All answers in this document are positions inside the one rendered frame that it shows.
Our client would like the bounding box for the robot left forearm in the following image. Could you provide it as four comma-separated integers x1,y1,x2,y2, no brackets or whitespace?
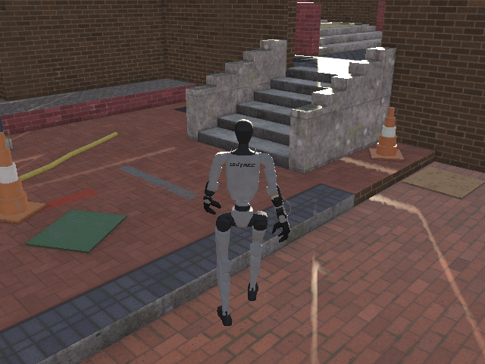
203,180,215,204

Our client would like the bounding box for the robot right hand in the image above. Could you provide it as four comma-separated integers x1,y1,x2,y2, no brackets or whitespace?
272,220,290,243

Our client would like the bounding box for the robot head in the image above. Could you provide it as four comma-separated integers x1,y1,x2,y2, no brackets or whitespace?
230,119,256,155

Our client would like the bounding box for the robot right forearm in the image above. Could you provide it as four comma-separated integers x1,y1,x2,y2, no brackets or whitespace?
271,185,288,223

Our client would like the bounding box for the robot left upper arm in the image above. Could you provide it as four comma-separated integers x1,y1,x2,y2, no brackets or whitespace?
207,152,228,192

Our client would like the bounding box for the robot left hand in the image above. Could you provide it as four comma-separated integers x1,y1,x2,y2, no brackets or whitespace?
203,200,221,215

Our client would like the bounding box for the right robot shin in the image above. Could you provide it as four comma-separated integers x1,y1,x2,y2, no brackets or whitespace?
249,244,262,291

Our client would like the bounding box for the robot right upper arm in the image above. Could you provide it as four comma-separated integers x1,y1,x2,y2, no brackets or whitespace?
259,152,279,196

